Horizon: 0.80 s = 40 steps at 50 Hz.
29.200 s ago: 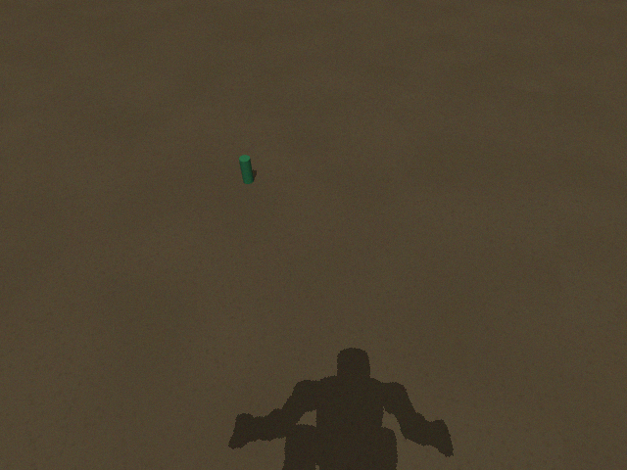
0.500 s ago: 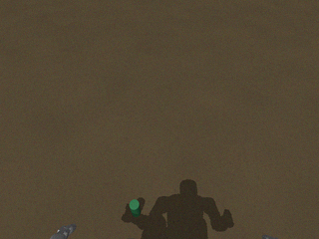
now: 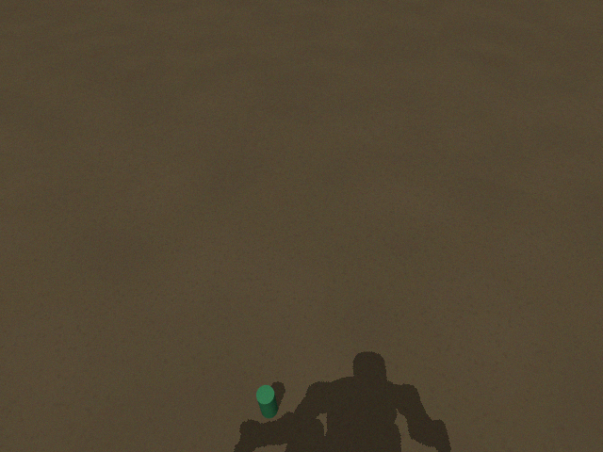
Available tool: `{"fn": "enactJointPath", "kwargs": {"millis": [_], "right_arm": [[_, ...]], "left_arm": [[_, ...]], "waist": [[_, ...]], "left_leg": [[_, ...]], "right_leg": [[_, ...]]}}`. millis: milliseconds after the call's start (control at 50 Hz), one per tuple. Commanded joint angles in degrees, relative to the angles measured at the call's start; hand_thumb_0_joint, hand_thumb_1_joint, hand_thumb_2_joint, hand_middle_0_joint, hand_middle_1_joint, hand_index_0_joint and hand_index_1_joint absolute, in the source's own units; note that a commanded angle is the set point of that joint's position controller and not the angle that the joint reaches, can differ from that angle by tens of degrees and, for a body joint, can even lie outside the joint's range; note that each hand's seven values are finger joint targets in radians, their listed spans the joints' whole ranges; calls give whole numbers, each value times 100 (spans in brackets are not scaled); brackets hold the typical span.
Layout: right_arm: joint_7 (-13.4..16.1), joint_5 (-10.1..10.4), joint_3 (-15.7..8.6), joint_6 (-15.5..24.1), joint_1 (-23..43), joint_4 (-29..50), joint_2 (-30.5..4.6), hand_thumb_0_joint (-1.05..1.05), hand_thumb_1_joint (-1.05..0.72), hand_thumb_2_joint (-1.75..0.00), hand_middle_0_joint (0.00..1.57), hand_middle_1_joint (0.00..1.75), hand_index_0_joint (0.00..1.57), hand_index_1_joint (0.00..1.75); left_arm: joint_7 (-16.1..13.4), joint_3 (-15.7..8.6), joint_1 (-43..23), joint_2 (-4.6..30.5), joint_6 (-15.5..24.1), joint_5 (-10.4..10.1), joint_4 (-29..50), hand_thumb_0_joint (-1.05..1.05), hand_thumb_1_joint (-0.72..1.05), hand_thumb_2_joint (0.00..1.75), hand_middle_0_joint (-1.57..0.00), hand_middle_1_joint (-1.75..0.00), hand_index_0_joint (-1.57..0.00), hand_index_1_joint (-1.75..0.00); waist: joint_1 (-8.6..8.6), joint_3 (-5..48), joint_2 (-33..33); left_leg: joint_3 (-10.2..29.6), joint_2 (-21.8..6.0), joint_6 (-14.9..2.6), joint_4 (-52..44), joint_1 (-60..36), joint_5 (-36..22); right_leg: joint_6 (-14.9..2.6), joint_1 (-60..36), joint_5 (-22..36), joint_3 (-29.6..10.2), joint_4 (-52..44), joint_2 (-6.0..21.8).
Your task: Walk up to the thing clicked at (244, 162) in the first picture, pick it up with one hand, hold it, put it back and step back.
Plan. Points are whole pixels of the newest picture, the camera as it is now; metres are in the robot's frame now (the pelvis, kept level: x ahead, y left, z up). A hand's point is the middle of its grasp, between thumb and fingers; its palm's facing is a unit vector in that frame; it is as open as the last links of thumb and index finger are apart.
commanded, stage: stand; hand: left
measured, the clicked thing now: (267, 402) +0.39 +0.16 -0.71
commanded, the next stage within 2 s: step back in 1.38 s
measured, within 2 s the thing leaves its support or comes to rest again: neither
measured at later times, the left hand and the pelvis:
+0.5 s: hand out of the picture +0.06 +0.23 -0.16, palm faces -0.04 -0.94 -0.34, open 7.4 cm; pelvis +0.01 -0.01 +0.00, yaw -1 degrees
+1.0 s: hand out of the picture +0.10 +0.23 -0.15, palm faces -0.04 -0.94 -0.34, open 7.4 cm; pelvis +0.02 -0.01 +0.00, yaw -1 degrees
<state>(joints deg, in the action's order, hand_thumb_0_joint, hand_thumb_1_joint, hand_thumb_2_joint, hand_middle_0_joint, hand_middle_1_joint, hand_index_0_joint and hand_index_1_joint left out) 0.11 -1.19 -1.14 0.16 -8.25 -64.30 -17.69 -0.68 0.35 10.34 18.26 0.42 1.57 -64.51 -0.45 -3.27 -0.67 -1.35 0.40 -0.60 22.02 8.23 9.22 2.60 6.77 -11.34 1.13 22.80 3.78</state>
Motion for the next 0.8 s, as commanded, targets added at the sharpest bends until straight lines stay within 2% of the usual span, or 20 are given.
{"fn": "enactJointPath", "kwargs": {"millis": [0,20,80,140,240,300,360,420,500,540,560,780], "right_arm": [[65,-20,-220,93,256,276,-1098,0,-90,-90,20,30,20,30],[60,-11,-207,83,265,258,-1108,0,-90,-90,20,30,20,30],[51,-7,-207,82,304,245,-1113,0,-90,-90,20,30,20,30],[49,-8,-198,65,238,178,-1156,0,-90,-90,20,30,20,30],[45,6,-178,75,296,174,-1176,0,-90,-90,20,30,20,30],[41,13,-170,92,273,165,-1190,0,-90,-90,20,30,20,30],[50,22,-142,111,296,153,-1168,0,-90,-90,20,30,20,30],[65,21,-129,113,274,106,-1223,0,-90,-90,20,30,20,30],[67,31,-117,133,325,103,-1241,0,-90,-90,20,30,20,30],[72,35,-114,127,321,86,-1247,0,-90,-90,20,30,20,30],[76,22,-121,122,324,70,-1274,0,-90,-90,20,30,20,30],[61,22,-136,132,421,97,-1272,0,-90,-90,20,30,20,30]], "left_arm": [[-101,-244,-233,1137,128,-6,254,0,90,90,-20,-30,-20,-30],[-99,-230,-229,1120,123,-3,226,0,90,90,-20,-30,-20,-30],[-91,-231,-274,1138,118,-7,206,0,90,90,-20,-30,-20,-30],[-76,-247,-311,1183,104,-15,184,0,90,90,-20,-30,-20,-30],[-66,-258,-323,1177,116,-27,157,0,90,90,-20,-30,-20,-30],[-69,-265,-355,1193,135,-26,148,0,90,90,-20,-30,-20,-30],[-65,-261,-434,1175,148,-45,150,0,90,90,-20,-30,-20,-30],[-56,-267,-488,1186,129,-66,155,0,90,90,-20,-30,-20,-30],[-51,-266,-474,1186,131,-67,129,0,90,90,-20,-30,-20,-30],[-53,-260,-508,1153,115,-63,121,0,90,90,-20,-30,-20,-30],[-44,-263,-490,1174,110,-67,124,0,90,90,-20,-30,-20,-30],[-25,-294,-609,1210,116,-74,160,0,90,90,-20,-30,-20,-30]], "waist": [[18,108,164],[13,-37,163],[35,20,133],[54,-134,31],[16,79,28],[42,153,142],[68,299,163],[60,225,59],[41,313,146],[50,235,108],[41,178,95],[61,212,81]], "left_leg": [[658,-609,-71,-618,46,365],[679,-590,-52,-666,166,482],[640,-608,-51,-630,-4,459],[679,-604,-45,-707,192,879],[658,-646,-68,-672,192,671],[624,-649,-74,-600,27,318],[575,-686,-77,-533,-168,-163],[556,-685,-50,-601,-80,-75],[557,-732,-41,-616,-222,-453],[560,-740,-30,-638,-175,-412],[534,-719,-22,-673,-161,-217],[528,-741,1,-724,-208,-147]], "right_leg": [[-287,229,-186,-484,-622,368],[-269,316,-366,-451,-673,326],[-296,427,-433,-493,-712,350],[-294,509,-712,-510,-760,309],[-319,264,-402,-549,-679,357],[-312,271,-236,-569,-716,379],[-322,162,276,-563,-678,410],[-311,116,282,-557,-703,387],[-301,15,586,-525,-649,397],[-288,53,485,-499,-678,374],[-284,114,383,-509,-722,370],[-297,110,292,-524,-768,368]]}}
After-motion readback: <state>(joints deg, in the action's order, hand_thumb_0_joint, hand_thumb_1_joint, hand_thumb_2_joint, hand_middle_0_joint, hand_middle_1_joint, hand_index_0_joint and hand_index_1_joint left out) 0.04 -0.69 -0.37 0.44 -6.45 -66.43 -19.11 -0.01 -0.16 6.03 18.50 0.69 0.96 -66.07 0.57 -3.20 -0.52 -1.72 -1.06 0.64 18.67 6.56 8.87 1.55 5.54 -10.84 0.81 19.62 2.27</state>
